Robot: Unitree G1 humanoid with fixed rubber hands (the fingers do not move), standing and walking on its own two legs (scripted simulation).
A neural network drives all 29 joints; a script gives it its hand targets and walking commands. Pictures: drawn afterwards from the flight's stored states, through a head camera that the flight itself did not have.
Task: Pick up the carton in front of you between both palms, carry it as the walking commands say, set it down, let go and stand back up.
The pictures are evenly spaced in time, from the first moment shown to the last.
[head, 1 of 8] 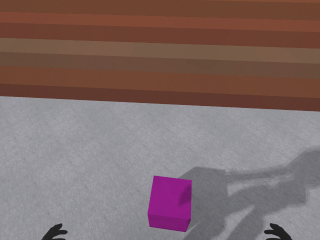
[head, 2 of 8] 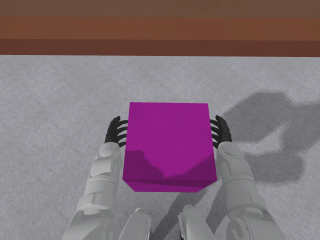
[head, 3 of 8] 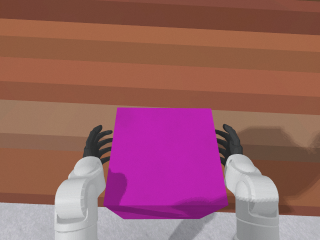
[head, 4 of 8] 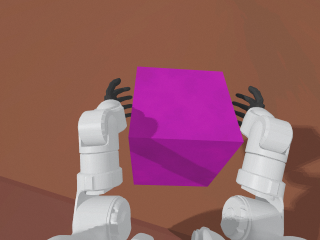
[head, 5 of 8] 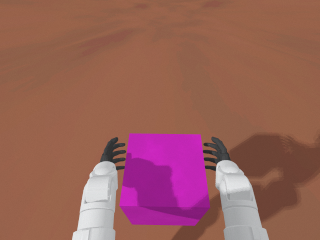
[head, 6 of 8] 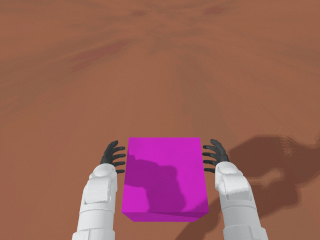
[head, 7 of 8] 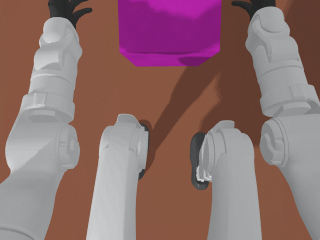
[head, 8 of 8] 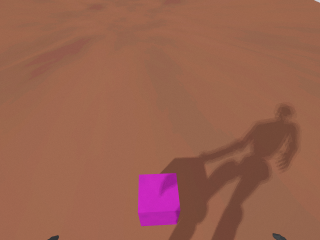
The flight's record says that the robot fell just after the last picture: no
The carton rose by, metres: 2.17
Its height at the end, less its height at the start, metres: +1.43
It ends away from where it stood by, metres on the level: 5.52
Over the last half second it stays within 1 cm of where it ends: yes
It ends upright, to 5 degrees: yes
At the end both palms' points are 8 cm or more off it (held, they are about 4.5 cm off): yes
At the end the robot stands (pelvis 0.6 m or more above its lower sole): yes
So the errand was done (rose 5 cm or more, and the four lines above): yes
